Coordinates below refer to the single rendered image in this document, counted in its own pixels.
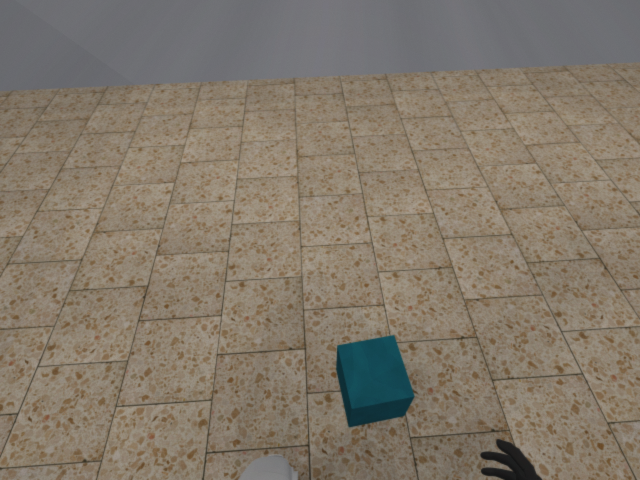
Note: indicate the right robot hand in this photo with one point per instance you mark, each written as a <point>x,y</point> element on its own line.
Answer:
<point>521,468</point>

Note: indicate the left robot thigh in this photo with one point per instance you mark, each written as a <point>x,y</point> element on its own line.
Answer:
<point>269,468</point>

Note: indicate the carton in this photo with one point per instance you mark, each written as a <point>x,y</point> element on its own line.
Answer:
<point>373,381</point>

